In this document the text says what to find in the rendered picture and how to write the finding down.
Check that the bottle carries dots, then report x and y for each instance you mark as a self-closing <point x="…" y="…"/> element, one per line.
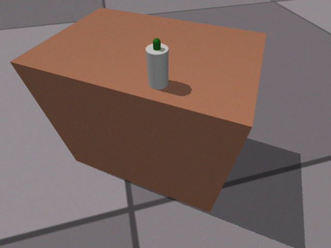
<point x="157" y="58"/>

